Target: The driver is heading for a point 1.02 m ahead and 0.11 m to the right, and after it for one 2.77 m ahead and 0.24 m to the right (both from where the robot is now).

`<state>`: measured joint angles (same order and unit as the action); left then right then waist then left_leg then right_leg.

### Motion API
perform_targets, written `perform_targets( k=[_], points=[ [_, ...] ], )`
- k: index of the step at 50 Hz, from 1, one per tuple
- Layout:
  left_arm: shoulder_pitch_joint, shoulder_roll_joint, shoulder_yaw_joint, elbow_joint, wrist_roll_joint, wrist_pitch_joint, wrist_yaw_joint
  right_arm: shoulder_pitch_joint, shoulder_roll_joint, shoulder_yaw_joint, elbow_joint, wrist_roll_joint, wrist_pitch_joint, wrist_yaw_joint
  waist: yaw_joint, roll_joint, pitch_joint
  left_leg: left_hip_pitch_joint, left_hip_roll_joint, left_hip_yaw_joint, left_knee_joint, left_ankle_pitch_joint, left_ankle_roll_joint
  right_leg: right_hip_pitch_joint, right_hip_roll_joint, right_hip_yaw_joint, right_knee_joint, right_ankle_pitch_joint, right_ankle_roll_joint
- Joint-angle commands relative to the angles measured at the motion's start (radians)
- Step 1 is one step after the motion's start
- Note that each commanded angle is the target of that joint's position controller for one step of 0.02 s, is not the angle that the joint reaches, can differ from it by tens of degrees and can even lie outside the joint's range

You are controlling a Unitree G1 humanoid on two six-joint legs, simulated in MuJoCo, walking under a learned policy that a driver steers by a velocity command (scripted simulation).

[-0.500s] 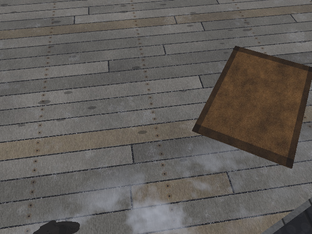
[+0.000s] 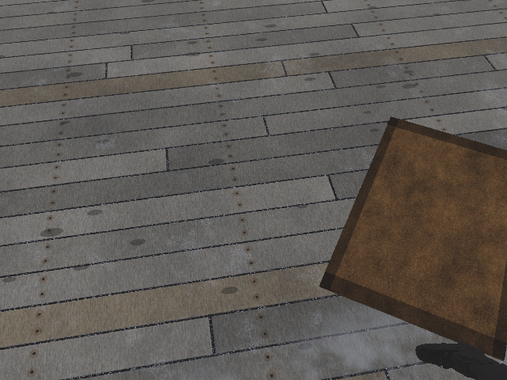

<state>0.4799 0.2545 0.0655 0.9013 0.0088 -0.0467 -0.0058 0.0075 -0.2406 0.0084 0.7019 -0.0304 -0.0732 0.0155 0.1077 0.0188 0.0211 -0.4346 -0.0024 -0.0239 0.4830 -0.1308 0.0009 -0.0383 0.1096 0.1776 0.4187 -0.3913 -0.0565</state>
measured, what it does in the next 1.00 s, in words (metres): walks ahead: right foot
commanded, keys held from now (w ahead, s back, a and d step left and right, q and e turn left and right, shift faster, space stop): w+e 0.52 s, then w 0.02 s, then w+q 0.46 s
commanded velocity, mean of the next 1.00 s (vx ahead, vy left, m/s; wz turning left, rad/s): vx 0.50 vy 0.00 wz -0.25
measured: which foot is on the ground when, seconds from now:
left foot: down 0.00-0.54, up 0.56-1.00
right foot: down 0.00-0.02, up 0.04-0.50, down 0.52-1.00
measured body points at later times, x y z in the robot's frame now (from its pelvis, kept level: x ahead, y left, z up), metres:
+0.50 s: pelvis +0.24 -0.03 -0.01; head +0.28 -0.05 +0.44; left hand +0.53 +0.11 -0.09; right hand +0.13 -0.28 -0.14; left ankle +0.11 +0.11 -0.73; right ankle +0.33 -0.14 -0.72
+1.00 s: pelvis +0.49 -0.13 +0.00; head +0.52 -0.14 +0.45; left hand +0.54 +0.12 -0.14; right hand +0.57 -0.40 -0.12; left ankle +0.67 -0.07 -0.70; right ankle +0.34 -0.14 -0.73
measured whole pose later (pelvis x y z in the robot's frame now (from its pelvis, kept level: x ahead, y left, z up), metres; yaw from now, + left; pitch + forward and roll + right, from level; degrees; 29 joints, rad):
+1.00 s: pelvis +0.49 -0.13 +0.00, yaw -13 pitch +1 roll -1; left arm 0.39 0.23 0.03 0.93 0.02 -0.08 0.02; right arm 0.15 -0.24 -0.03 0.82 -0.03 -0.01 0.05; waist 0.04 0.03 0.04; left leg -0.61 0.04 0.07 0.67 -0.03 0.07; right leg 0.14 0.09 -0.18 0.16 -0.33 -0.08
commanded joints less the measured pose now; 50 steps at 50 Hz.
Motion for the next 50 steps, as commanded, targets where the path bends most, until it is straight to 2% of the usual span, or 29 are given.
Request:
perform_targets(
  k=[1,2,3,4,5,6,7,10,14,17,21,23,24,25,26,27,28,29,30,31,32,33,35,37,41,44,48,50],
  points=[
    [-0.06,0.072,0.015,-0.119,-0.034,-0.025,-0.002,0.378,-0.269,-0.085,0.009,-0.034,-0.025,-0.043,-0.229,0.139,-0.283,0.671,0.334,-0.362,-0.125,-0.266,0.113,-0.383,-0.061,-0.009,0.504,0.221,-0.026],
    [-0.006,0.084,0.016,-0.144,-0.025,-0.016,0.002,0.361,-0.298,-0.099,0.019,-0.02,-0.003,-0.041,-0.176,0.282,-0.296,0.687,0.462,-0.701,-0.227,-0.363,0.198,-0.587,0.01,-0.099,0.67,-0.169,-0.023],
    [-0.015,0.131,0.024,-0.108,0.002,0.002,0.007,0.3,-0.207,-0.083,0.006,-0.013,0.007,-0.036,-0.146,0.119,-0.16,0.568,0.431,-0.626,-0.225,-0.431,0.202,-0.637,-0.081,-0.081,0.758,-0.109,-0.03],
    [-0.072,0.12,0.023,-0.105,0.011,0.007,-0.006,0.251,-0.133,-0.066,-0.002,-0.005,0.005,-0.031,-0.141,0.033,-0.065,0.461,0.37,-0.483,-0.245,-0.36,0.185,-0.629,-0.111,-0.083,0.754,-0.028,-0.024],
    [-0.098,0.096,0.02,-0.109,0.012,0.012,-0.015,0.226,-0.105,-0.058,0.001,-0.005,0.0,-0.028,-0.124,0.042,-0.016,0.383,0.323,-0.354,-0.276,-0.222,0.161,-0.602,-0.138,-0.092,0.72,0.019,-0.014],
    [-0.118,0.093,0.022,-0.118,0.025,0.022,-0.022,0.234,-0.098,-0.055,0.014,-0.004,-0.008,-0.031,-0.115,0.077,-0.002,0.356,0.295,-0.271,-0.285,-0.118,0.151,-0.593,-0.156,-0.103,0.701,0.037,-0.003],
    [-0.116,0.087,0.019,-0.118,0.031,0.033,-0.031,0.242,-0.103,-0.057,0.024,0.001,-0.015,-0.03,-0.107,0.09,-0.003,0.328,0.271,-0.212,-0.303,-0.062,0.147,-0.577,-0.162,-0.115,0.704,0.061,0.007],
    [-0.192,0.08,0.017,-0.154,0.027,0.047,-0.048,0.278,-0.113,-0.065,0.051,0.014,-0.037,-0.023,-0.101,0.078,-0.003,0.342,0.268,-0.1,-0.325,0.119,0.158,-0.624,-0.172,-0.12,0.694,0.145,0.025],
    [-0.319,0.065,0.006,-0.203,0.026,0.049,-0.064,0.321,-0.119,-0.072,0.082,0.013,-0.036,-0.02,-0.116,0.064,0.02,0.374,0.249,0.035,-0.337,0.22,0.154,-0.689,-0.179,-0.148,0.574,0.273,0.042],
    [-0.421,0.046,-0.01,-0.238,0.024,0.044,-0.077,0.336,-0.13,-0.076,0.099,0.012,-0.033,-0.019,-0.136,0.068,0.043,0.361,0.232,0.123,-0.335,0.232,0.135,-0.624,-0.176,-0.198,0.393,0.376,0.029],
    [-0.513,0.057,-0.016,-0.281,0.031,0.042,-0.083,0.397,-0.164,-0.087,0.132,0.011,-0.019,-0.028,-0.159,0.064,0.065,0.451,0.267,0.179,-0.291,0.336,0.114,-0.569,-0.153,-0.269,0.248,0.304,-0.021],
    [-0.499,0.069,-0.011,-0.285,0.037,0.043,-0.075,0.411,-0.188,-0.091,0.147,0.009,-0.005,-0.033,-0.145,0.078,0.042,0.506,0.273,0.221,-0.179,0.608,0.099,-0.498,-0.103,-0.31,0.206,0.201,-0.059],
    [-0.453,0.081,-0.005,-0.275,0.041,0.041,-0.068,0.417,-0.206,-0.094,0.153,0.008,0.003,-0.036,-0.121,0.088,0.004,0.525,0.275,0.239,-0.072,0.767,0.094,-0.428,-0.063,-0.328,0.193,0.144,-0.083],
    [-0.349,0.099,0.006,-0.246,0.043,0.034,-0.059,0.42,-0.219,-0.096,0.155,0.009,0.013,-0.038,-0.076,0.082,-0.061,0.515,0.27,0.256,0.094,0.84,0.089,-0.307,-0.019,-0.333,0.158,0.118,-0.111],
    [-0.174,0.131,0.026,-0.189,0.052,0.025,-0.045,0.409,-0.218,-0.093,0.144,0.011,0.02,-0.039,0.003,0.037,-0.16,0.397,0.249,0.277,0.335,0.715,0.063,-0.067,-0.011,-0.293,0.089,0.152,-0.147],
    [-0.077,0.234,0.055,-0.175,0.061,0.024,-0.027,0.453,-0.128,-0.069,0.097,0.02,0.016,-0.028,0.011,-0.126,-0.289,0.061,0.192,0.272,0.66,0.192,0.024,0.265,-0.277,0.071,0.056,-0.013,-0.229],
    [-0.09,0.301,0.067,-0.2,0.025,0.031,-0.018,0.43,-0.106,-0.063,0.039,0.018,0.009,-0.014,-0.014,-0.254,-0.375,-0.232,0.001,0.149,0.926,-0.434,-0.017,0.4,-0.512,0.586,-0.111,0.098,-0.346],
    [-0.085,0.251,0.057,-0.18,0.011,0.04,-0.005,0.315,-0.16,-0.076,0.04,0.011,0.009,-0.014,0.019,-0.072,-0.267,-0.315,0.062,0.024,0.938,-0.317,-0.002,0.338,-0.472,0.417,-0.12,0.233,-0.304],
    [-0.141,0.197,0.041,-0.166,0.009,0.033,0.004,0.302,-0.133,-0.065,0.041,0.03,-0.001,-0.011,-0.023,-0.059,-0.147,-0.295,0.098,0.024,0.876,-0.234,0.012,0.195,-0.441,0.256,-0.116,0.379,-0.273],
    [-0.175,0.139,0.021,-0.153,0.012,0.019,0.003,0.319,-0.119,-0.062,0.069,0.028,-0.002,-0.011,-0.071,-0.008,-0.067,-0.214,0.13,0.014,0.777,-0.206,0.021,0.057,-0.38,0.133,-0.125,0.558,-0.212],
    [-0.213,0.117,0.012,-0.147,0.007,0.01,0.004,0.361,-0.108,-0.061,0.089,0.015,0.015,-0.007,-0.112,-0.017,-0.058,-0.146,0.141,0.009,0.71,-0.185,0.021,-0.011,-0.343,0.059,-0.16,0.527,-0.169],
    [-0.228,0.097,0.004,-0.146,0.008,-0.004,0.001,0.408,-0.103,-0.059,0.117,0.003,0.035,-0.002,-0.132,-0.05,-0.054,-0.071,0.143,0.005,0.692,-0.175,0.018,-0.083,-0.325,0.014,-0.192,0.56,-0.16],
    [-0.208,0.101,0.003,-0.121,0.008,-0.028,-0.003,0.412,-0.094,-0.064,0.131,0.005,0.054,0.01,-0.142,-0.055,-0.036,-0.071,0.116,-0.005,0.672,-0.145,0.021,-0.105,-0.31,-0.048,-0.229,0.592,-0.154],
    [-0.183,0.114,0.006,-0.098,0.01,-0.038,-0.002,0.349,-0.088,-0.069,0.122,0.012,0.059,0.018,-0.128,-0.062,0.011,-0.148,0.108,-0.018,0.616,-0.067,0.021,-0.092,-0.295,-0.108,-0.27,0.549,-0.126],
    [-0.139,0.096,-0.002,-0.068,0.006,-0.047,0.002,0.224,-0.079,-0.072,0.097,0.012,0.056,0.021,-0.096,-0.064,0.06,-0.263,0.08,-0.035,0.473,0.071,0.022,-0.024,-0.289,-0.187,-0.304,0.549,-0.085],
    [-0.119,0.09,-0.009,-0.046,0.006,-0.053,0.01,0.146,-0.057,-0.06,0.078,0.007,0.049,0.028,-0.079,-0.072,0.073,-0.255,0.065,0.018,0.335,0.152,0.028,0.019,-0.289,-0.248,-0.307,0.627,-0.065],
    [-0.053,0.097,-0.015,0.002,0.01,-0.047,0.029,0.037,-0.036,-0.043,0.031,0.001,0.044,0.041,-0.05,-0.072,0.093,-0.234,0.042,0.114,0.178,0.131,0.063,0.13,-0.317,-0.308,-0.259,0.806,-0.055],
    [-0.056,0.119,-0.014,0.013,0.014,-0.042,0.038,0.056,-0.048,-0.047,0.028,0.001,0.046,0.039,-0.073,-0.089,0.061,-0.158,-0.01,0.16,0.137,0.048,0.1,0.18,-0.327,-0.34,-0.162,1.073,-0.038]
  ],
)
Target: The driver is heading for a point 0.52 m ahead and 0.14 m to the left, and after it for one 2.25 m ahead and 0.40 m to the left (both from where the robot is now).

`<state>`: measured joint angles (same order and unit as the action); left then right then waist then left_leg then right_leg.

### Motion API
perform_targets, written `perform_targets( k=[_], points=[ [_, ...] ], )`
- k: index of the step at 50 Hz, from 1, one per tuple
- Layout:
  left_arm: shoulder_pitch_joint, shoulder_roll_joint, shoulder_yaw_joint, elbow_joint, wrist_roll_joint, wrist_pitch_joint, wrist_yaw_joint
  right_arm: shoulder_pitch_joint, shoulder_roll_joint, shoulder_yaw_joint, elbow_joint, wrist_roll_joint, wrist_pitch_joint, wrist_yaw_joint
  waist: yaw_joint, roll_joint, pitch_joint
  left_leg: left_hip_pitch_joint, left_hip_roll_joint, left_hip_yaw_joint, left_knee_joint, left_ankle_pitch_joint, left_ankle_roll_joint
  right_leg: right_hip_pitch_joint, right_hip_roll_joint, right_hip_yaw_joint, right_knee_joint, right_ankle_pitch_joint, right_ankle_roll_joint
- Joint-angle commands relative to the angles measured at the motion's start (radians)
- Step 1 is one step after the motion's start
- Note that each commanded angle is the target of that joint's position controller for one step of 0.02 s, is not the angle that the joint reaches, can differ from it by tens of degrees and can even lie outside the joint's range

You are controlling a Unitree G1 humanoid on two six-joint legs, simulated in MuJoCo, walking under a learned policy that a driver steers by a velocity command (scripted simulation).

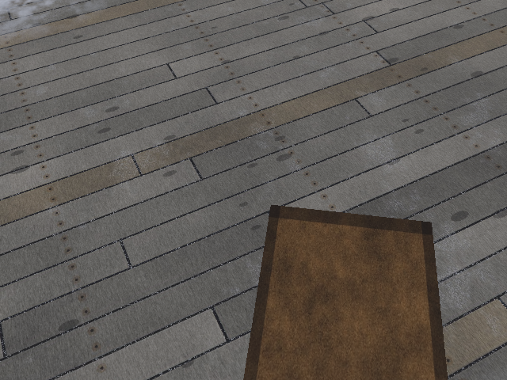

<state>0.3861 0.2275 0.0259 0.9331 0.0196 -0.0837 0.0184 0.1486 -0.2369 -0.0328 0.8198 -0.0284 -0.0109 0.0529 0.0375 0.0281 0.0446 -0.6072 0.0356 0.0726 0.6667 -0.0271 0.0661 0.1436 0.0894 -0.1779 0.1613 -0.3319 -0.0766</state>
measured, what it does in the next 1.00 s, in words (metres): walks ahead, turning left: left foot, then right foot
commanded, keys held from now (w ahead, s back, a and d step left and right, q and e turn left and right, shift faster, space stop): w+q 0.74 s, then w+e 0.26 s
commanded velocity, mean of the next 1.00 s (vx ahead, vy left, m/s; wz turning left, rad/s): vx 0.50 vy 0.00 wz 0.43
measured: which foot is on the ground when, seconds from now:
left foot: up 0.00-0.06, down 0.08-0.58, up 0.60-1.00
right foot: down 0.00-0.10, up 0.12-0.56, down 0.58-1.00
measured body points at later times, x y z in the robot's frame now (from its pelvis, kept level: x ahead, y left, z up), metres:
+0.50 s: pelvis +0.28 +0.03 +0.01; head +0.31 +0.04 +0.46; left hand +0.42 +0.31 -0.09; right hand +0.34 -0.25 -0.12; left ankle +0.16 +0.07 -0.73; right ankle +0.47 -0.08 -0.69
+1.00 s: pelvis +0.53 +0.09 +0.01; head +0.56 +0.10 +0.46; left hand +0.37 +0.30 -0.12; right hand +0.82 -0.01 -0.09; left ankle +0.59 +0.26 -0.70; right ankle +0.50 -0.04 -0.73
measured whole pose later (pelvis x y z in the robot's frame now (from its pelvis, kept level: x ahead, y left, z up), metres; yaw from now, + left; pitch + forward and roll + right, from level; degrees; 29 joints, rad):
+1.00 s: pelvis +0.53 +0.09 +0.01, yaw +26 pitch +2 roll -1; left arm 0.47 0.24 0.03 0.92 0.01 -0.07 -0.02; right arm 0.05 -0.25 -0.01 0.73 -0.04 -0.03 0.05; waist 0.09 0.04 0.02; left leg -0.54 0.05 0.01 0.64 -0.13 0.02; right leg -0.02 0.03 -0.08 0.27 -0.28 -0.02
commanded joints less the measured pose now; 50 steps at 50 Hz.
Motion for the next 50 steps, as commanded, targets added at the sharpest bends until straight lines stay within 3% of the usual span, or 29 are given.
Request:
perform_targets(
  k=[1,3,4,5,6,7,8,9,10,11,14,16,17,18,24,26,28,29,30,31,32,33,34,37,38,41,44,46,50],
  points=[
    [0.033,0.162,0.028,-0.015,0.004,-0.001,0.02,-0.049,-0.061,-0.01,-0.083,-0.002,-0.014,-0.002,-0.022,-0.117,0.01,0.064,-0.08,0.085,-0.047,-0.111,0.057,0.021,-0.314,0.004,0.168,1.168,-0.011],
    [0.009,0.196,0.036,-0.019,0.012,0.015,0.027,0.112,-0.1,-0.029,-0.041,-0.007,-0.018,-0.011,-0.097,-0.137,-0.084,0.247,-0.134,0.086,-0.076,-0.207,0.112,-0.001,-0.328,-0.013,0.431,1.283,-0.012],
    [-0.019,0.206,0.037,-0.033,0.008,0.019,0.024,0.257,-0.135,-0.048,0.0,-0.017,-0.026,-0.019,-0.175,-0.109,-0.157,0.455,-0.13,0.033,-0.167,-0.185,0.154,-0.115,-0.312,-0.026,0.658,1.116,-0.009],
    [-0.024,0.169,0.027,-0.071,0.005,0.011,0.016,0.376,-0.231,-0.08,0.02,-0.023,-0.024,-0.036,-0.217,0.019,-0.255,0.689,0.085,-0.242,-0.198,-0.238,0.231,-0.339,-0.244,-0.044,0.994,0.635,0.007],
    [0.009,0.097,0.017,-0.138,-0.011,0.002,-0.008,0.306,-0.312,-0.1,-0.001,-0.008,-0.017,-0.039,-0.116,0.236,-0.307,0.927,0.328,-0.827,-0.316,-0.121,0.417,-0.781,0.001,0.077,1.323,-0.226,0.056],
    [-0.098,0.149,0.022,-0.142,0.011,-0.008,-0.011,0.289,-0.269,-0.097,0.008,0.029,-0.012,-0.039,-0.154,0.024,-0.24,0.883,0.29,-0.74,-0.355,-0.143,0.386,-0.887,-0.082,0.251,1.324,-0.13,0.039],
    [-0.136,0.145,0.018,-0.168,-0.004,-0.023,-0.018,0.234,-0.226,-0.085,0.004,0.029,-0.011,-0.045,-0.122,-0.005,-0.124,0.747,0.269,-0.617,-0.383,-0.105,0.342,-0.893,-0.127,0.247,1.245,-0.035,0.038],
    [-0.128,0.146,0.02,-0.16,-0.005,-0.027,-0.017,0.194,-0.173,-0.071,0.006,0.024,-0.011,-0.045,-0.073,-0.083,-0.044,0.616,0.222,-0.528,-0.411,-0.006,0.291,-0.839,-0.159,0.233,1.146,0.001,0.045],
    [-0.137,0.139,0.021,-0.158,0.013,-0.01,-0.015,0.163,-0.149,-0.062,0.001,0.029,-0.017,-0.046,-0.047,-0.11,-0.01,0.523,0.156,-0.44,-0.42,0.089,0.244,-0.774,-0.177,0.23,1.085,0.014,0.058],
    [-0.089,0.122,0.013,-0.16,0.024,0.012,-0.019,0.146,-0.154,-0.06,-0.003,0.03,-0.023,-0.05,-0.014,-0.039,-0.03,0.463,0.145,-0.413,-0.437,0.125,0.26,-0.716,-0.181,0.226,1.043,0.002,0.081],
    [-0.12,0.108,0.011,-0.178,0.03,0.046,-0.027,0.159,-0.174,-0.063,0.004,0.029,-0.046,-0.047,-0.004,-0.027,-0.02,0.394,0.074,-0.338,-0.459,0.174,0.239,-0.7,-0.186,0.19,0.909,0.043,0.122],
    [-0.213,0.106,0.008,-0.216,0.029,0.049,-0.032,0.197,-0.193,-0.069,0.009,0.029,-0.047,-0.047,-0.031,-0.008,0.001,0.392,0.052,-0.333,-0.473,0.155,0.217,-0.738,-0.186,0.173,0.793,0.13,0.14],
    [-0.256,0.11,0.01,-0.225,0.031,0.05,-0.033,0.23,-0.18,-0.067,0.015,0.033,-0.046,-0.046,-0.054,-0.009,0.005,0.422,0.034,-0.329,-0.464,0.19,0.189,-0.765,-0.178,0.166,0.758,0.174,0.14],
    [-0.285,0.095,0.004,-0.245,0.025,0.05,-0.034,0.237,-0.201,-0.073,0.012,0.031,-0.044,-0.046,-0.062,0.033,-0.008,0.439,0.041,-0.342,-0.457,0.165,0.186,-0.769,-0.175,0.17,0.691,0.212,0.143],
    [-0.452,0.116,-0.002,-0.307,0.01,0.033,-0.04,0.314,-0.208,-0.078,0.012,0.016,-0.037,-0.056,-0.133,0.039,-0.012,0.58,0.065,-0.41,-0.373,0.244,0.158,-0.77,-0.123,0.185,0.483,0.286,0.123],
    [-0.418,0.14,0.003,-0.309,0.007,0.024,-0.037,0.283,-0.223,-0.082,-0.004,0.011,-0.038,-0.064,-0.102,0.051,-0.018,0.582,0.083,-0.447,-0.33,0.267,0.131,-0.677,-0.108,0.207,0.41,0.246,0.101],
    [-0.259,0.18,0.02,-0.263,0.005,0.014,-0.025,0.218,-0.241,-0.086,-0.025,0.009,-0.044,-0.062,-0.022,0.052,-0.071,0.518,0.061,-0.452,-0.206,0.377,0.09,-0.433,-0.066,0.195,0.349,0.17,0.068],
    [-0.126,0.21,0.033,-0.23,0.012,0.001,-0.013,0.203,-0.23,-0.081,-0.027,0.019,-0.051,-0.053,0.05,-0.005,-0.141,0.46,-0.003,-0.404,-0.023,0.361,0.064,-0.241,-0.097,0.217,0.283,0.188,0.039],
    [0.035,0.285,0.051,-0.223,0.036,-0.005,0.006,0.214,-0.151,-0.058,-0.058,0.031,-0.061,-0.045,0.102,-0.122,-0.296,0.344,-0.068,-0.317,0.258,0.102,0.04,-0.011,-0.33,0.447,0.244,-0.041,-0.011],
    [-0.001,0.359,0.069,-0.231,0.043,0.011,0.007,0.332,-0.089,-0.045,-0.088,0.051,-0.055,-0.045,0.014,-0.362,-0.356,0.048,-0.212,-0.209,0.476,-0.546,0.016,0.14,-0.545,0.9,0.113,-0.139,-0.114],
    [-0.064,0.27,0.06,-0.239,0.027,0.024,0.001,0.322,-0.171,-0.051,-0.049,0.014,-0.037,-0.056,-0.012,-0.201,-0.243,-0.036,-0.105,-0.205,0.574,-0.484,0.024,0.028,-0.525,0.916,0.108,-0.253,-0.12],
    [-0.12,0.184,0.04,-0.251,0.018,0.025,-0.003,0.255,-0.181,-0.056,-0.047,0.006,-0.032,-0.048,-0.012,-0.087,-0.127,-0.028,-0.068,-0.193,0.566,-0.385,0.02,-0.099,-0.477,0.752,0.094,-0.207,-0.1],
    [-0.148,0.148,0.03,-0.245,0.018,0.023,-0.006,0.218,-0.162,-0.052,-0.052,0.006,-0.029,-0.039,-0.022,-0.058,-0.067,-0.007,-0.038,-0.179,0.532,-0.33,0.008,-0.183,-0.426,0.607,0.076,-0.048,-0.084],
    [-0.097,0.131,0.025,-0.204,0.009,-0.001,-0.01,0.196,-0.134,-0.047,-0.057,-0.01,-0.002,-0.014,-0.035,-0.129,-0.024,0.039,0.0,-0.154,0.495,-0.286,-0.01,-0.272,-0.346,0.367,0.051,0.282,-0.044],
    [-0.082,0.142,0.028,-0.192,0.004,-0.012,-0.016,0.193,-0.116,-0.042,-0.068,-0.009,0.002,-0.009,-0.042,-0.15,-0.053,0.033,-0.01,-0.154,0.483,-0.275,-0.014,-0.259,-0.353,0.359,0.044,0.315,-0.069],
    [-0.044,0.142,0.03,-0.15,0.001,-0.029,-0.03,0.117,-0.096,-0.03,-0.087,-0.011,-0.002,-0.002,-0.04,-0.128,-0.029,-0.023,-0.021,-0.178,0.386,-0.208,-0.028,-0.252,-0.336,0.3,0.001,0.368,-0.103],
    [-0.04,0.141,0.03,-0.121,-0.014,-0.019,-0.035,-0.004,-0.08,-0.01,-0.122,-0.021,-0.011,0.004,-0.041,-0.125,-0.002,-0.009,0.015,-0.081,0.167,-0.106,-0.05,-0.265,-0.283,0.24,-0.017,0.39,-0.105],
    [-0.001,0.151,0.033,-0.099,-0.015,-0.013,-0.039,-0.094,-0.056,0.007,-0.142,-0.014,-0.019,0.007,-0.01,-0.125,0.008,0.068,0.007,-0.033,0.035,-0.072,-0.061,-0.29,-0.264,0.223,-0.004,0.439,-0.1],
    [0.057,0.202,0.05,-0.062,-0.007,0.0,-0.035,-0.135,-0.086,0.008,-0.158,-0.002,-0.036,-0.011,-0.005,-0.129,0.001,0.158,-0.017,-0.025,-0.079,-0.118,-0.044,-0.232,-0.311,0.287,0.07,0.522,-0.093]
  ],
)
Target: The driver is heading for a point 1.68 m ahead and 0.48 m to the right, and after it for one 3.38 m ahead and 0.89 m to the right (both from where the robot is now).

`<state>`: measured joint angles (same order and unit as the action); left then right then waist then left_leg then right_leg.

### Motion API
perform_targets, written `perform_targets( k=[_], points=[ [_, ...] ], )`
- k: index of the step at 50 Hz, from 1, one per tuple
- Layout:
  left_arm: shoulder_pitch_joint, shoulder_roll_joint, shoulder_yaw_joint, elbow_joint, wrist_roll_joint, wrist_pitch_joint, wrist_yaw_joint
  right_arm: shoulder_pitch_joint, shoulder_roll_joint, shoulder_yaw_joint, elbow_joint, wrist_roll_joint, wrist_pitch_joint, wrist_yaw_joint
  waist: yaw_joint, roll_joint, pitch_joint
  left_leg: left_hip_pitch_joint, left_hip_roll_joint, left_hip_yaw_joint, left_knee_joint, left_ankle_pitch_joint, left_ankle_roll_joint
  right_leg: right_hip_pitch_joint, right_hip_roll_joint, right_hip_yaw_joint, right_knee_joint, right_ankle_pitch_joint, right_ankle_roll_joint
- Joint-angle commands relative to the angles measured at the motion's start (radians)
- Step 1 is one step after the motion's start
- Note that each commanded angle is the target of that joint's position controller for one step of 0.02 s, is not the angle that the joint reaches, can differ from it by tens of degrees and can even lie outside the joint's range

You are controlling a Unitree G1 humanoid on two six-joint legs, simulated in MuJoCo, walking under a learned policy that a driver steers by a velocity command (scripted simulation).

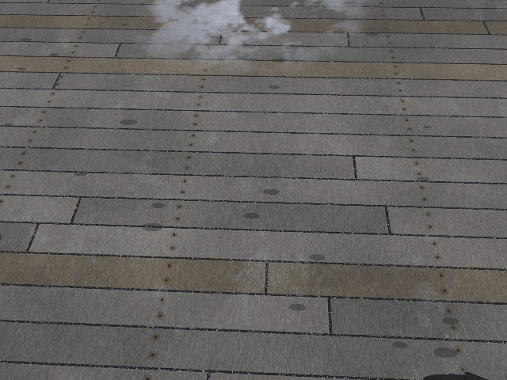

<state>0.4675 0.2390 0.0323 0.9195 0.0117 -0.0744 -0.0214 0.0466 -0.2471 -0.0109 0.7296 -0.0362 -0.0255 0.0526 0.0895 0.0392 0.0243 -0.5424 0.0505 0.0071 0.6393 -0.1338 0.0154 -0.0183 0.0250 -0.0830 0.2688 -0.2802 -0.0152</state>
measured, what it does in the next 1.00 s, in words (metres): walks ahead, turning right: left foot, then right foot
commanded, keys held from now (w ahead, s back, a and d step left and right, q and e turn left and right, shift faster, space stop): w+e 0.86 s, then w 0.08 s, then w+q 0.06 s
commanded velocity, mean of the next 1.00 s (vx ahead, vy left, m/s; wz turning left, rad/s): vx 0.50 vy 0.00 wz -0.47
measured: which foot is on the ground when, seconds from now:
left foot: up 0.00-0.06, down 0.08-0.60, up 0.62-1.00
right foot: down 0.00-0.08, up 0.10-0.56, down 0.58-1.00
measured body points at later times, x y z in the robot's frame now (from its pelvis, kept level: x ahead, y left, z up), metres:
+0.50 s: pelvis +0.24 +0.00 -0.01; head +0.27 -0.01 +0.44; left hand +0.49 +0.17 -0.11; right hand +0.15 -0.25 -0.14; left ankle +0.14 +0.11 -0.74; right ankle +0.36 -0.15 -0.71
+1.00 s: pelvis +0.48 -0.12 +0.00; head +0.51 -0.15 +0.45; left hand +0.62 +0.13 -0.12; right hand +0.52 -0.42 -0.11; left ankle +0.71 -0.07 -0.70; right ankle +0.38 -0.13 -0.74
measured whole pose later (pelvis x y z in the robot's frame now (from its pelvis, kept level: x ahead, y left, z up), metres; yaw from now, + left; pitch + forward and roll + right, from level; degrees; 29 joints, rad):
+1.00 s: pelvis +0.48 -0.12 +0.00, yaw -32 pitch +1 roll -1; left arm 0.41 0.27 0.07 0.87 0.01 -0.05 -0.01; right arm 0.08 -0.25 -0.03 0.74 -0.04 -0.02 0.03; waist 0.07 0.04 0.04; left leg -0.63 0.10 -0.01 0.69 -0.03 -0.03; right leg -0.01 0.15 0.11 0.26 -0.26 -0.11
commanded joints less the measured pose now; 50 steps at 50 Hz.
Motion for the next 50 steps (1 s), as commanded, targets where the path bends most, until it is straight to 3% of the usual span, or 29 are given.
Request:
perform_targets(
  k=[1,2,3,4,5,6,7,8,10,13,18,21,24,27,28,29,30,31,32,33,34,35,37,40,44,50],
  points=[
    [-0.028,0.195,0.045,-0.044,0.002,-0.005,0.006,-0.004,-0.086,-0.018,-0.061,0.004,-0.028,-0.018,-0.075,-0.14,0.011,0.143,-0.042,0.038,-0.086,-0.035,0.017,-0.061,-0.251,0.206,0.001,0.485,-0.147],
    [-0.04,0.195,0.046,-0.041,-0.003,-0.001,0.008,0.073,-0.095,-0.024,-0.035,-0.001,-0.037,-0.027,-0.118,-0.122,-0.018,0.259,-0.059,0.041,-0.158,-0.023,0.03,-0.076,-0.232,0.195,0.087,0.534,-0.132],
    [-0.032,0.168,0.038,-0.039,-0.008,-0.001,0.007,0.205,-0.133,-0.041,0.012,-0.016,-0.05,-0.04,-0.167,-0.066,-0.098,0.46,-0.04,0.013,-0.201,-0.013,0.055,-0.135,-0.174,0.152,0.262,0.527,-0.112],
    [-0.057,0.115,0.022,-0.082,-0.014,-0.006,0.006,0.378,-0.215,-0.062,0.03,-0.039,-0.059,-0.056,-0.24,0.059,-0.24,0.694,0.198,-0.23,-0.239,-0.154,0.106,-0.297,-0.106,0.1,0.544,0.255,-0.085],
    [0.043,0.02,0.005,-0.112,-0.032,-0.001,0.011,0.393,-0.313,-0.086,0.03,-0.031,-0.044,-0.064,-0.19,0.258,-0.319,0.848,0.428,-0.595,-0.355,-0.237,0.2,-0.588,0.031,0.043,0.812,-0.267,-0.062],
    [-0.002,0.137,0.034,-0.083,-0.005,0.019,0.021,0.345,-0.231,-0.075,0.023,-0.002,-0.033,-0.064,-0.192,0.105,-0.228,0.735,0.392,-0.597,-0.379,-0.344,0.21,-0.651,-0.024,0.122,0.907,-0.239,-0.076],
    [-0.056,0.133,0.041,-0.089,-0.003,0.023,0.013,0.264,-0.151,-0.052,0.016,0.004,-0.037,-0.061,-0.155,0.059,-0.093,0.619,0.332,-0.451,-0.405,-0.311,0.185,-0.662,-0.063,0.142,0.901,-0.148,-0.081],
    [-0.076,0.108,0.039,-0.087,-0.006,0.026,0.007,0.218,-0.107,-0.041,0.018,0.006,-0.045,-0.057,-0.129,0.058,-0.035,0.533,0.283,-0.332,-0.437,-0.189,0.16,-0.635,-0.089,0.136,0.868,-0.087,-0.073],
    [-0.065,0.09,0.043,-0.074,0.013,0.049,-0.005,0.202,-0.072,-0.032,0.031,0.011,-0.06,-0.062,-0.089,0.075,0.0,0.448,0.223,-0.177,-0.469,-0.035,0.121,-0.579,-0.109,0.127,0.842,-0.033,-0.049],
    [-0.125,0.058,0.042,-0.102,0.019,0.069,-0.021,0.242,-0.088,-0.043,0.061,0.021,-0.085,-0.062,-0.072,0.058,0.0,0.453,0.228,-0.076,-0.487,0.14,0.138,-0.621,-0.113,0.115,0.843,0.041,-0.029],
    [-0.302,0.041,0.032,-0.166,0.02,0.074,-0.043,0.292,-0.084,-0.047,0.103,0.017,-0.085,-0.064,-0.093,0.041,0.046,0.468,0.197,0.082,-0.503,0.208,0.133,-0.688,-0.12,0.083,0.668,0.216,-0.01],
    [-0.411,0.034,0.019,-0.206,0.022,0.07,-0.056,0.315,-0.111,-0.055,0.12,0.016,-0.084,-0.067,-0.116,0.041,0.069,0.473,0.201,0.149,-0.5,0.235,0.121,-0.624,-0.107,0.027,0.494,0.283,-0.029],
    [-0.47,0.05,0.019,-0.236,0.028,0.07,-0.06,0.358,-0.137,-0.063,0.145,0.015,-0.072,-0.072,-0.129,0.031,0.08,0.56,0.226,0.189,-0.456,0.344,0.106,-0.591,-0.084,-0.022,0.403,0.215,-0.07],
    [-0.416,0.075,0.031,-0.232,0.033,0.071,-0.048,0.365,-0.178,-0.073,0.16,0.013,-0.05,-0.079,-0.094,0.056,0.022,0.641,0.231,0.241,-0.254,0.77,0.087,-0.467,0.004,-0.08,0.362,0.058,-0.131],
    [-0.329,0.091,0.042,-0.209,0.033,0.065,-0.04,0.364,-0.194,-0.077,0.161,0.012,-0.039,-0.079,-0.056,0.056,-0.032,0.645,0.228,0.25,-0.104,0.857,0.085,-0.372,0.046,-0.087,0.339,0.012,-0.157],
    [-0.176,0.115,0.058,-0.161,0.038,0.055,-0.028,0.353,-0.2,-0.077,0.154,0.016,-0.029,-0.078,0.014,0.022,-0.12,0.568,0.211,0.269,0.119,0.771,0.064,-0.171,0.078,-0.072,0.26,0.045,-0.189],
    [-0.028,0.206,0.089,-0.123,0.047,0.051,-0.009,0.361,-0.164,-0.066,0.124,0.011,-0.03,-0.075,0.066,-0.078,-0.228,0.347,0.181,0.269,0.421,0.416,0.031,0.085,-0.084,0.162,0.218,-0.07,-0.239],
    [-0.09,0.329,0.117,-0.151,0.025,0.06,-0.001,0.37,-0.068,-0.049,0.038,0.025,-0.04,-0.054,-0.014,-0.337,-0.301,-0.106,-0.057,0.185,0.788,-0.41,-0.037,0.347,-0.363,0.758,0.077,-0.075,-0.403],
    [-0.059,0.306,0.114,-0.16,0.004,0.072,0.004,0.241,-0.152,-0.062,0.018,0.013,-0.051,-0.052,0.046,-0.131,-0.283,-0.22,-0.036,-0.018,0.83,-0.362,-0.029,0.336,-0.364,0.783,0.007,0.023,-0.395],
    [-0.104,0.265,0.103,-0.144,0.0,0.072,0.014,0.197,-0.128,-0.054,0.003,0.026,-0.064,-0.048,0.015,-0.089,-0.158,-0.244,0.018,-0.035,0.782,-0.261,-0.017,0.229,-0.346,0.623,0.016,0.13,-0.371],
    [-0.142,0.206,0.087,-0.136,-0.003,0.065,0.017,0.219,-0.119,-0.05,0.019,0.027,-0.073,-0.052,-0.038,-0.022,-0.069,-0.179,0.055,-0.033,0.666,-0.203,-0.013,0.078,-0.296,0.522,0.008,0.273,-0.324],
    [-0.179,0.18,0.078,-0.138,-0.006,0.056,0.021,0.22,-0.115,-0.051,0.022,0.011,-0.063,-0.053,-0.075,-0.008,-0.037,-0.119,0.074,-0.042,0.596,-0.198,-0.019,-0.009,-0.243,0.448,0.002,0.354,-0.294],
    [-0.209,0.156,0.068,-0.148,-0.012,0.039,0.017,0.271,-0.103,-0.048,0.032,-0.013,-0.026,-0.051,-0.117,-0.041,-0.049,-0.011,0.075,-0.04,0.534,-0.202,-0.041,-0.119,-0.204,0.392,-0.027,0.444,-0.294],
    [-0.171,0.178,0.072,-0.134,-0.011,0.021,0.012,0.214,-0.085,-0.045,0.011,-0.013,-0.002,-0.042,-0.114,-0.047,-0.026,-0.034,0.067,-0.014,0.412,-0.133,-0.064,-0.163,-0.148,0.344,-0.058,0.402,-0.279],
    [-0.092,0.182,0.074,-0.118,-0.012,0.02,0.01,0.053,-0.082,-0.04,-0.041,-0.007,0.0,-0.035,-0.057,-0.08,0.012,-0.117,0.055,-0.013,0.211,0.035,-0.077,-0.114,-0.13,0.36,-0.079,0.325,-0.241],
    [0.01,0.165,0.058,-0.077,0.0,0.008,0.022,-0.09,-0.074,-0.028,-0.079,0.004,-0.018,-0.021,0.011,-0.099,0.027,-0.108,0.019,0.023,0.002,0.138,-0.025,0.04,-0.165,0.329,-0.049,0.476,-0.199]
  ],
)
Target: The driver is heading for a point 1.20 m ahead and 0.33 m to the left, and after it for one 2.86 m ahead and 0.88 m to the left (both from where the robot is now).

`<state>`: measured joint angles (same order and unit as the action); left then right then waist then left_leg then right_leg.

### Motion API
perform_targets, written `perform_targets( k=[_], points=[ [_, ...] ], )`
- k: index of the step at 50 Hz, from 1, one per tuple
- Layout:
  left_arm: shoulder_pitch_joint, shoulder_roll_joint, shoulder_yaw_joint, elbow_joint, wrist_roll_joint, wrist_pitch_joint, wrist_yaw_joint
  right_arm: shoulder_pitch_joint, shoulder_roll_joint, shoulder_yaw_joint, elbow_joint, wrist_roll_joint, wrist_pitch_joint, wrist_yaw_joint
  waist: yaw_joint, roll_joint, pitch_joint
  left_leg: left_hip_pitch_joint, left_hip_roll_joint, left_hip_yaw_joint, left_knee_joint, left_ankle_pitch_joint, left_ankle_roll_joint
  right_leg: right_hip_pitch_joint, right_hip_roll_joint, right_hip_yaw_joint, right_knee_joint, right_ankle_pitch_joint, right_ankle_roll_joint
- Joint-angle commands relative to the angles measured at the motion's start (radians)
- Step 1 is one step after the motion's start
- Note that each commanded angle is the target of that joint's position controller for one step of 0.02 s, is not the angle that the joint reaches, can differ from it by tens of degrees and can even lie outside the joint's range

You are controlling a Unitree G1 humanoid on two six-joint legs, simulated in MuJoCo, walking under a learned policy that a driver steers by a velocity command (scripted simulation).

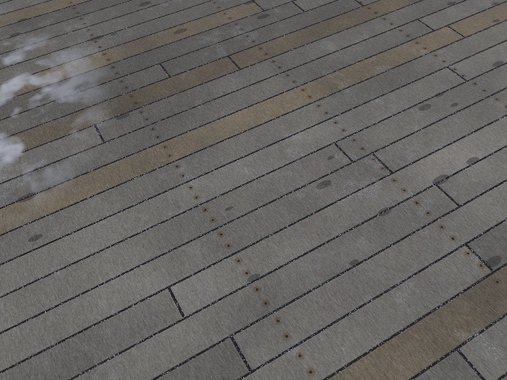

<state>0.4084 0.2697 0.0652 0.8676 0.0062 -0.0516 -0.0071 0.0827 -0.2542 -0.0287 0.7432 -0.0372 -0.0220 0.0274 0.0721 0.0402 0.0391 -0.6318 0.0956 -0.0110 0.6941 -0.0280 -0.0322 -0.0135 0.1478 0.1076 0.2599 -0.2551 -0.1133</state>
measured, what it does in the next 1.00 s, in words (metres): walks ahead, turning left: left foot, then right foot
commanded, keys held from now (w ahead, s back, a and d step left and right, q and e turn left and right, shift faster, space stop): w+q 0.98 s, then w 0.02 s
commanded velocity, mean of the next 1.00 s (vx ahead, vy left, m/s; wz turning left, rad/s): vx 0.50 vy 0.00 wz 0.41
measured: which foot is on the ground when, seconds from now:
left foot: up 0.00-0.12, down 0.14-0.66, up 0.68-1.00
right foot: down 0.00-0.16, up 0.18-0.64, down 0.66-1.00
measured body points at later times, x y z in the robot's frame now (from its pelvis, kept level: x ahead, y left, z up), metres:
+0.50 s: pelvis +0.28 +0.06 +0.00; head +0.30 +0.08 +0.45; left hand +0.42 +0.33 -0.10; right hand +0.30 -0.21 -0.12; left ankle +0.21 +0.12 -0.74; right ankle +0.46 -0.08 -0.69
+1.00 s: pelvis +0.53 +0.09 +0.00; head +0.56 +0.09 +0.45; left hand +0.41 +0.34 -0.12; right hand +0.81 -0.06 -0.11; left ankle +0.57 +0.26 -0.68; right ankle +0.52 -0.02 -0.74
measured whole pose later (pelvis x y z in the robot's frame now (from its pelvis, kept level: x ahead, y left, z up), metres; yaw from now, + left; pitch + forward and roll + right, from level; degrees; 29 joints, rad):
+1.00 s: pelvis +0.53 +0.09 +0.00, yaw +29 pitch +1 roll -1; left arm 0.39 0.26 0.05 0.86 0.02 -0.09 0.00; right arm 0.14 -0.30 -0.06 0.74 -0.03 0.01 0.07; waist 0.05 0.05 0.03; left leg -0.66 0.06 -0.01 0.92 -0.11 0.03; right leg -0.04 0.01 -0.18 0.25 -0.24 -0.02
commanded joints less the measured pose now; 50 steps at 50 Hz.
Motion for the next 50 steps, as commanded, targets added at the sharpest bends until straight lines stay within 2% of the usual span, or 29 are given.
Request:
perform_targets(
  k=[1,3,4,5,6,7,8,9,10,11,13,14,16,20,23,27,30,31,32,33,34,35,36,37,38,39,42,46,50],
  points=[
    [0.074,0.139,0.024,-0.021,0.01,-0.017,0.011,-0.14,-0.073,-0.011,-0.1,0.007,-0.024,0.006,0.03,-0.105,0.019,-0.01,-0.033,0.044,-0.076,0.015,0.039,0.059,-0.302,0.136,-0.035,0.472,-0.095],
    [0.057,0.153,0.024,-0.014,0.018,-0.019,0.018,-0.117,-0.088,-0.016,-0.1,0.011,-0.027,0.007,0.003,-0.119,0.03,0.05,-0.05,0.049,-0.125,-0.052,0.08,0.087,-0.331,0.116,-0.017,0.546,-0.075],
    [0.037,0.158,0.023,-0.013,0.02,-0.021,0.021,-0.068,-0.098,-0.021,-0.084,0.013,-0.029,0.005,-0.025,-0.121,0.019,0.128,-0.075,0.059,-0.149,-0.093,0.102,0.088,-0.329,0.089,0.022,0.669,-0.058],
    [0.026,0.167,0.023,-0.01,0.023,-0.022,0.023,0.01,-0.113,-0.03,-0.058,0.015,-0.031,-0.002,-0.059,-0.122,-0.02,0.232,-0.114,0.075,-0.165,-0.137,0.123,0.096,-0.32,0.059,0.111,0.828,-0.044],
    [0.015,0.169,0.022,-0.006,0.025,-0.02,0.021,0.148,-0.124,-0.04,-0.01,0.013,-0.036,-0.011,-0.123,-0.092,-0.09,0.388,-0.151,0.096,-0.22,-0.128,0.149,0.085,-0.286,0.011,0.282,0.918,-0.027],
    [0.013,0.152,0.013,-0.016,0.022,-0.023,0.022,0.305,-0.161,-0.054,0.028,0.0,-0.043,-0.021,-0.189,-0.057,-0.183,0.619,-0.059,-0.016,-0.23,-0.148,0.196,-0.052,-0.254,-0.024,0.508,0.766,-0.008],
    [0.092,0.079,-0.004,-0.051,-0.009,-0.027,0.014,0.412,-0.28,-0.086,0.038,-0.017,-0.044,-0.026,-0.173,0.158,-0.304,0.888,0.211,-0.493,-0.282,-0.249,0.337,-0.375,-0.1,-0.115,0.904,0.302,0.053],
    [0.073,0.117,0.002,-0.051,0.021,-0.031,0.013,0.354,-0.24,-0.08,0.051,0.021,-0.029,-0.01,-0.137,0.17,-0.281,0.886,0.264,-0.766,-0.421,-0.237,0.376,-0.561,-0.041,-0.065,1.024,-0.221,0.051],
    [-0.004,0.131,0.003,-0.065,0.037,-0.031,0.01,0.26,-0.193,-0.07,0.034,0.038,-0.023,-0.003,-0.105,0.061,-0.126,0.755,0.237,-0.634,-0.421,-0.309,0.363,-0.628,-0.117,-0.024,1.051,-0.15,0.047],
    [-0.072,0.124,-0.004,-0.079,0.036,-0.038,0.003,0.21,-0.147,-0.059,0.025,0.034,-0.024,0.001,-0.102,-0.011,-0.057,0.64,0.194,-0.522,-0.444,-0.249,0.344,-0.622,-0.158,-0.029,1.002,-0.083,0.05],
    [-0.097,0.105,-0.009,-0.096,0.044,-0.024,-0.005,0.195,-0.114,-0.047,0.044,0.032,-0.03,-0.005,-0.058,-0.019,0.001,0.502,0.095,-0.38,-0.485,-0.113,0.285,-0.56,-0.205,-0.038,0.885,-0.045,0.07],
    [-0.078,0.093,-0.014,-0.094,0.046,-0.011,-0.008,0.204,-0.129,-0.05,0.05,0.033,-0.036,-0.006,-0.045,0.021,-0.013,0.476,0.083,-0.354,-0.49,-0.034,0.292,-0.527,-0.209,-0.049,0.854,-0.046,0.087],
    [-0.096,0.079,-0.021,-0.104,0.047,0.003,-0.009,0.241,-0.146,-0.058,0.068,0.04,-0.045,-0.008,-0.044,0.024,-0.028,0.462,0.059,-0.308,-0.496,0.059,0.308,-0.532,-0.211,-0.07,0.802,-0.038,0.118],
    [-0.279,0.07,-0.029,-0.165,0.04,0.009,-0.012,0.305,-0.157,-0.066,0.085,0.042,-0.04,-0.014,-0.089,0.009,0.017,0.451,0.016,-0.284,-0.535,0.035,0.287,-0.607,-0.221,-0.097,0.604,0.111,0.165],
    [-0.378,0.057,-0.037,-0.197,0.033,0.007,-0.016,0.357,-0.161,-0.072,0.096,0.041,-0.037,-0.017,-0.13,0.018,0.006,0.502,-0.002,-0.285,-0.502,0.076,0.256,-0.607,-0.203,-0.098,0.475,0.213,0.172],
    [-0.477,0.061,-0.043,-0.238,0.023,-0.004,-0.016,0.408,-0.166,-0.076,0.102,0.027,-0.03,-0.027,-0.163,0.028,-0.003,0.585,0.014,-0.325,-0.421,0.205,0.244,-0.594,-0.168,-0.094,0.372,0.217,0.161],
    [-0.42,0.092,-0.035,-0.234,0.018,-0.017,-0.011,0.359,-0.188,-0.083,0.08,0.019,-0.028,-0.038,-0.116,0.045,-0.018,0.573,0.03,-0.373,-0.346,0.255,0.206,-0.444,-0.145,-0.074,0.275,0.139,0.13],
    [-0.346,0.11,-0.028,-0.212,0.017,-0.023,-0.004,0.328,-0.197,-0.086,0.069,0.019,-0.029,-0.037,-0.08,0.046,-0.043,0.541,0.018,-0.378,-0.288,0.308,0.188,-0.324,-0.124,-0.081,0.244,0.102,0.114],
    [-0.23,0.134,-0.016,-0.179,0.021,-0.033,0.008,0.309,-0.198,-0.085,0.065,0.026,-0.035,-0.031,-0.02,0.006,-0.099,0.497,-0.031,-0.348,-0.151,0.33,0.164,-0.15,-0.127,-0.079,0.178,0.116,0.089],
    [-0.09,0.201,0.002,-0.165,0.041,-0.044,0.025,0.308,-0.152,-0.072,0.045,0.04,-0.044,-0.021,0.037,-0.091,-0.222,0.4,-0.095,-0.278,0.086,0.186,0.137,0.068,-0.292,0.078,0.141,-0.02,0.039],
    [-0.033,0.275,0.019,-0.173,0.061,-0.034,0.038,0.377,-0.05,-0.049,0.016,0.066,-0.045,-0.022,0.016,-0.266,-0.318,0.122,-0.227,-0.141,0.349,-0.4,0.106,0.306,-0.552,0.438,0.07,-0.158,-0.031],
    [-0.067,0.272,0.029,-0.163,0.043,-0.015,0.034,0.43,-0.119,-0.057,0.016,0.04,-0.032,-0.029,-0.034,-0.309,-0.322,-0.002,-0.196,-0.096,0.487,-0.524,0.113,0.254,-0.614,0.678,0.021,-0.251,-0.104],
    [-0.129,0.162,0.007,-0.181,0.035,-0.01,0.028,0.376,-0.153,-0.063,0.041,0.021,-0.019,-0.029,-0.044,-0.14,-0.179,-0.025,-0.129,-0.105,0.533,-0.432,0.114,0.129,-0.562,0.542,0.01,-0.283,-0.087],
    [-0.17,0.101,-0.009,-0.179,0.028,-0.014,0.023,0.31,-0.138,-0.06,0.036,0.016,-0.016,-0.017,-0.044,-0.076,-0.083,-0.007,-0.102,-0.092,0.5,-0.359,0.105,0.015,-0.497,0.374,-0.014,-0.173,-0.065],
    [-0.185,0.084,-0.014,-0.173,0.032,-0.018,0.022,0.289,-0.119,-0.059,0.033,0.013,-0.01,-0.008,-0.059,-0.102,-0.05,0.019,-0.076,-0.082,0.465,-0.324,0.095,-0.046,-0.451,0.255,-0.038,-0.055,-0.037],
    [-0.17,0.08,-0.016,-0.158,0.029,-0.025,0.024,0.275,-0.116,-0.059,0.028,0.001,0.0,0.002,-0.067,-0.142,-0.029,0.032,-0.06,-0.073,0.446,-0.311,0.086,-0.079,-0.42,0.169,-0.048,0.056,-0.026],
    [-0.12,0.089,-0.009,-0.125,0.015,-0.051,0.013,0.24,-0.096,-0.054,0.007,0.001,0.021,0.02,-0.077,-0.136,-0.036,0.016,-0.051,-0.057,0.443,-0.262,0.074,-0.079,-0.41,0.044,-0.062,0.287,-0.034],
    [-0.088,0.097,-0.001,-0.096,0.011,-0.055,0.011,0.103,-0.083,-0.044,-0.045,0.0,0.026,0.039,-0.064,-0.126,-0.007,-0.082,-0.029,-0.035,0.351,-0.137,0.052,-0.054,-0.406,-0.079,-0.108,0.33,-0.046],
    [-0.056,0.103,0.003,-0.068,0.013,-0.052,0.008,-0.027,-0.051,-0.022,-0.088,0.004,0.017,0.054,-0.038,-0.122,0.025,-0.015,-0.033,0.021,0.116,-0.001,0.062,-0.071,-0.379,-0.197,-0.113,0.35,-0.024]
  ],
)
